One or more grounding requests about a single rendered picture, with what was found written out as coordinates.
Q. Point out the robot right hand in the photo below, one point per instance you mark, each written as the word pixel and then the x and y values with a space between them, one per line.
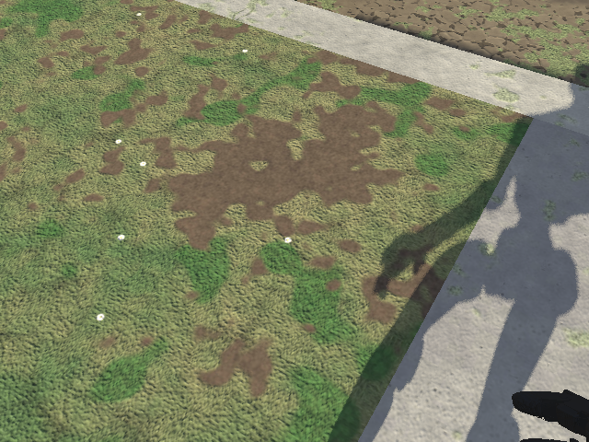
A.
pixel 568 409

